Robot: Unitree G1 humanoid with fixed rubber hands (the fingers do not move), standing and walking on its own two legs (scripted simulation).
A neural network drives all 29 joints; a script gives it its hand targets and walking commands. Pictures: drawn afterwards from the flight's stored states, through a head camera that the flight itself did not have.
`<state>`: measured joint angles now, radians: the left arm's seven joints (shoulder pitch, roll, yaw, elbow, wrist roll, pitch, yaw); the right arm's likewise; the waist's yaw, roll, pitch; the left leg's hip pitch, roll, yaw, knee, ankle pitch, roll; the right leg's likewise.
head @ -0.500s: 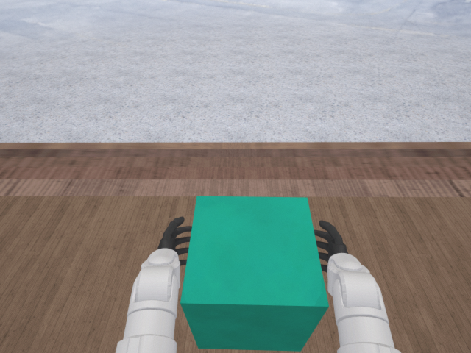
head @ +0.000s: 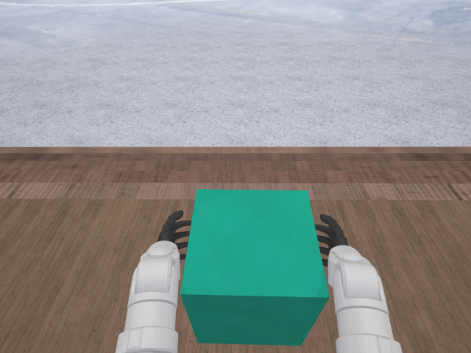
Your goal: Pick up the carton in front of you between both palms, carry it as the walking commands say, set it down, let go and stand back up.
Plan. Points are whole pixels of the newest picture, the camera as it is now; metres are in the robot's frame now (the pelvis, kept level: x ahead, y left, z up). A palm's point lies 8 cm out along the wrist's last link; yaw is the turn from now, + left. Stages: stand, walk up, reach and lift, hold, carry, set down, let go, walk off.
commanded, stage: hold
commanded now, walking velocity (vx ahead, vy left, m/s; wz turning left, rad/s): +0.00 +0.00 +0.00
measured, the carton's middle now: (250, 269) +0.30 +0.00 -0.02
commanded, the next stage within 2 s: carry in 0.66 s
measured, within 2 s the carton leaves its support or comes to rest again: neither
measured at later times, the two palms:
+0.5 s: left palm (168, 248) +0.29 +0.15 +0.05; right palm (337, 252) +0.29 -0.15 +0.05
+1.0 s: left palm (164, 212) +0.35 +0.17 +0.08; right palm (325, 215) +0.35 -0.13 +0.08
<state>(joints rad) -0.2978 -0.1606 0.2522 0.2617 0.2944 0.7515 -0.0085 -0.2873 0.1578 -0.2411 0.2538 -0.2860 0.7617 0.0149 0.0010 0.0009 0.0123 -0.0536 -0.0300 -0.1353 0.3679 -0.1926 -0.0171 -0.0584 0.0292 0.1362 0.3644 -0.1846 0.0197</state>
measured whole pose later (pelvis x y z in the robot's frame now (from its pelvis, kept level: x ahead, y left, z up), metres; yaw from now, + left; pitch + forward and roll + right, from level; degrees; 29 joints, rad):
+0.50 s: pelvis +0.01 +0.00 +0.00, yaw +0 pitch -7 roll +0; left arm -0.27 -0.15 0.22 0.23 0.29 0.76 -0.01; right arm -0.26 0.15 -0.21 0.23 -0.28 0.77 0.01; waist 0.00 0.00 0.01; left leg -0.03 -0.03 -0.13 0.34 -0.19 -0.02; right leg -0.04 0.03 0.13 0.34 -0.18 0.02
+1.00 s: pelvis +0.08 +0.01 -0.01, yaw -2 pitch +4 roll +0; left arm -0.12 -0.13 0.13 -0.23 0.12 1.01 0.08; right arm -0.14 0.13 -0.08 -0.20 -0.13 1.00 -0.06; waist 0.01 0.01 -0.19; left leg -0.23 0.03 0.02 0.55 -0.39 -0.01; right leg -0.32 -0.04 -0.05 0.63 -0.44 0.01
